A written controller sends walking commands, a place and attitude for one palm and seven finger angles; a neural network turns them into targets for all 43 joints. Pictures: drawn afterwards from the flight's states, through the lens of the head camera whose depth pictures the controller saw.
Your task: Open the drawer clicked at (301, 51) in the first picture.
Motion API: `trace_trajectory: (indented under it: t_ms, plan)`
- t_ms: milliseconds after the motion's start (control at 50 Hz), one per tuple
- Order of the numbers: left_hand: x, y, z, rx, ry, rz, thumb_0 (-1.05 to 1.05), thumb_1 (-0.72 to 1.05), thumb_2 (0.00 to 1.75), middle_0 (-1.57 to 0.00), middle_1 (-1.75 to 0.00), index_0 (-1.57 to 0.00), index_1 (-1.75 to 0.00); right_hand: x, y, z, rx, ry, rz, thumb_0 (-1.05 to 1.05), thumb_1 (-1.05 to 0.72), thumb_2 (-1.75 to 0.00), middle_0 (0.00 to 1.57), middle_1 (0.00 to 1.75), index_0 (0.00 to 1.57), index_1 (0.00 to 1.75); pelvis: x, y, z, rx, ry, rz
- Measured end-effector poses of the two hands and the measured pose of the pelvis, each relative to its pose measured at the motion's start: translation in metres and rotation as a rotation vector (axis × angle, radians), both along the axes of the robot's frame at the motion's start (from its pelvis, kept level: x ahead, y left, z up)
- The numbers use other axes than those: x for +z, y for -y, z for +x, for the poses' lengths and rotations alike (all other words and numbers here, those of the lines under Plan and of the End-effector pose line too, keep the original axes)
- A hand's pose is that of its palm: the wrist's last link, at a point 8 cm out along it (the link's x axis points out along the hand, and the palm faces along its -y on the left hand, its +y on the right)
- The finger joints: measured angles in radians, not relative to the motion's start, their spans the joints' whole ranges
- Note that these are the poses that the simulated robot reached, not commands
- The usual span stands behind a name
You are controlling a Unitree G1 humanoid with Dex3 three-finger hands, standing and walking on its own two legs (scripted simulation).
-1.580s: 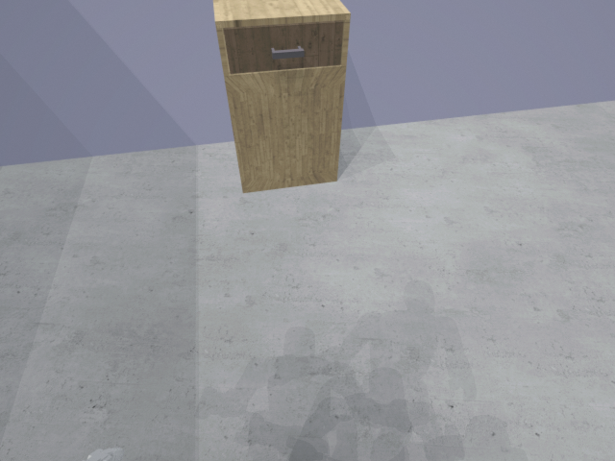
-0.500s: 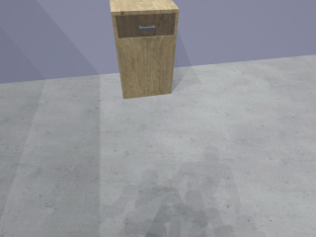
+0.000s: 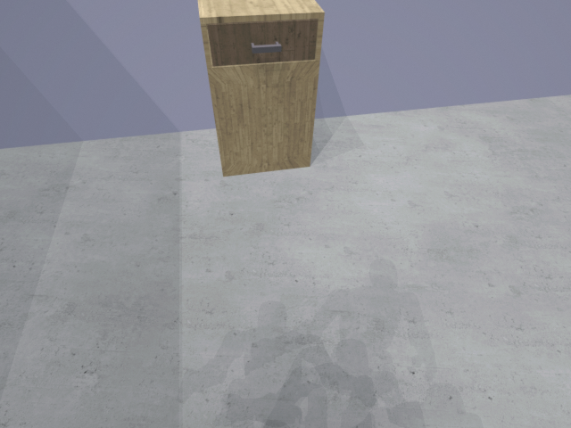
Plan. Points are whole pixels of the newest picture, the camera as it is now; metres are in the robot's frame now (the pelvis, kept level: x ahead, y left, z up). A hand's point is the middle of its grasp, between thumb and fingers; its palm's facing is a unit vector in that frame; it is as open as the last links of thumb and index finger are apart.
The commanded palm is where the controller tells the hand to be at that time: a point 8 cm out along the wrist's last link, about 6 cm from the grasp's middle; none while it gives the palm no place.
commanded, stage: walk to a spot facing it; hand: left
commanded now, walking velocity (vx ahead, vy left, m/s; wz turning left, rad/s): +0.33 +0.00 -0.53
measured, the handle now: (265, 46) +1.48 +0.17 -0.09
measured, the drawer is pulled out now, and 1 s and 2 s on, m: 0.00 0.00 0.00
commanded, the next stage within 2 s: turn to face it in 1.92 s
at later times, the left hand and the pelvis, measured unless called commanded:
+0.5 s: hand out of the picture +0.03 +0.17 -0.18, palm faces -0.06 -0.99 -0.14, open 7.3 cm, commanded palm none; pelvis +0.12 +0.00 -0.01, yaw -10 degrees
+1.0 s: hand (228, 255) +0.50 +0.16 -0.17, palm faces -0.39 -0.90 -0.18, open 7.4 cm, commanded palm none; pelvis +0.31 +0.03 +0.00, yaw -24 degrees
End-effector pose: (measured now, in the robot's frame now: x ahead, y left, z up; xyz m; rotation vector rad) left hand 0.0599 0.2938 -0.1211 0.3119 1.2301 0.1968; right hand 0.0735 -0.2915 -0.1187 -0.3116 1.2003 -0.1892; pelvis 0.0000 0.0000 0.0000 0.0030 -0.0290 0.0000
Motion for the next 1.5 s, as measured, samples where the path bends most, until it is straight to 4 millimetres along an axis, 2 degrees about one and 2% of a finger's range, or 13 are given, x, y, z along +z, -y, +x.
trace_trajectory:
  t_ms: [160,340,420,540,600,660,740,840,1020,1180,1280,1420,1500]
  plan:
    - [-0.018,0.024,-0.007,-0.007,-0.071,-0.059,0.01,0.91,0.90,-0.20,-0.30,-0.20,-0.30,-0.018,-0.017,-0.012,-0.062,-0.014,0.057,0.00,-0.90,-0.89,0.20,0.30,0.20,0.30,-0.009,0.003,0.019,-0.063,-0.014,0.002]
    - [-0.039,0.070,-0.012,0.040,-0.141,-0.133,0.01,0.91,0.90,-0.20,-0.30,-0.20,-0.30,-0.044,-0.025,-0.032,-0.152,-0.166,0.110,0.00,-0.90,-0.89,0.20,0.30,0.20,0.30,-0.024,0.016,0.065,-0.093,-0.034,-0.018]
    - [-0.032,0.081,-0.025,0.057,-0.246,-0.164,0.00,0.91,0.90,-0.20,-0.30,-0.20,-0.30,-0.033,-0.033,0.015,-0.157,-0.113,0.114,0.01,-0.90,-0.89,0.20,0.30,0.20,0.30,-0.015,0.009,0.090,-0.126,-0.041,-0.012]
    - [-0.031,0.067,-0.013,0.045,-0.410,-0.196,0.01,0.91,0.90,-0.20,-0.30,-0.20,-0.30,-0.016,-0.056,0.124,-0.152,0.093,0.121,0.01,-0.90,-0.90,0.20,0.30,0.19,0.30,-0.015,-0.011,0.137,-0.181,-0.050,-0.016]
    - [-0.047,0.045,0.019,0.030,-0.431,-0.192,0.01,0.90,0.90,-0.20,-0.30,-0.21,-0.30,-0.017,-0.068,0.170,-0.150,0.192,0.092,0.01,-0.90,-0.90,0.20,0.30,0.20,0.30,-0.028,-0.025,0.167,-0.215,-0.041,-0.028]
    - [-0.056,0.023,0.078,-0.031,-0.382,-0.170,0.01,0.91,0.90,-0.20,-0.30,-0.20,-0.30,-0.014,-0.079,0.182,-0.192,0.221,0.080,0.00,-0.90,-0.89,0.20,0.30,0.20,0.30,-0.028,-0.034,0.189,-0.265,-0.019,-0.028]
    - [-0.049,0.010,0.186,-0.127,-0.210,-0.149,0.01,0.91,0.90,-0.20,-0.30,-0.20,-0.30,-0.010,-0.096,0.164,-0.288,0.148,0.091,0.00,-0.91,-0.89,0.20,0.30,0.20,0.30,-0.015,-0.040,0.217,-0.305,-0.014,-0.024]
    - [-0.030,0.021,0.311,-0.241,-0.019,-0.147,0.01,0.92,0.90,-0.19,-0.30,-0.19,-0.30,-0.006,-0.097,0.131,-0.430,0.047,0.060,-0.02,-0.95,-0.89,0.20,0.30,0.20,0.30,-0.005,-0.043,0.255,-0.354,-0.024,-0.008]
    - [-0.017,0.096,0.462,-0.438,0.077,-0.190,0.01,0.92,0.90,-0.19,-0.30,-0.19,-0.30,-0.012,-0.140,0.079,-0.632,-0.221,0.146,0.00,-0.92,-0.90,0.20,0.30,0.19,0.30,-0.005,-0.024,0.323,-0.430,-0.022,-0.005]
    - [-0.033,0.207,0.556,-0.599,0.092,-0.252,0.01,0.91,0.90,-0.19,-0.30,-0.20,-0.30,-0.017,-0.174,0.083,-0.787,-0.436,0.293,0.00,-0.91,-0.90,0.20,0.30,0.19,0.30,-0.022,0.028,0.390,-0.492,-0.032,-0.020]
    - [-0.042,0.233,0.573,-0.571,0.093,-0.256,0.00,0.91,0.90,-0.20,-0.30,-0.20,-0.30,-0.032,-0.136,0.136,-0.810,-0.402,0.312,0.01,-0.90,-0.89,0.20,0.30,0.20,0.30,-0.028,0.062,0.427,-0.521,-0.013,-0.021]
    - [-0.028,0.195,0.591,-0.499,0.013,-0.129,-0.03,0.96,0.90,-0.20,-0.30,-0.20,-0.30,-0.033,-0.033,0.283,-0.712,-0.056,0.200,0.01,-0.91,-0.90,0.20,0.30,0.19,0.30,-0.012,0.081,0.477,-0.544,-0.027,-0.032]
    - [-0.030,0.177,0.600,-0.467,-0.053,-0.114,-0.02,0.94,0.90,-0.20,-0.30,-0.20,-0.30,-0.023,0.015,0.342,-0.654,0.025,0.119,0.03,-0.96,-0.89,0.20,0.30,0.19,0.30,-0.011,0.085,0.513,-0.550,-0.027,-0.040]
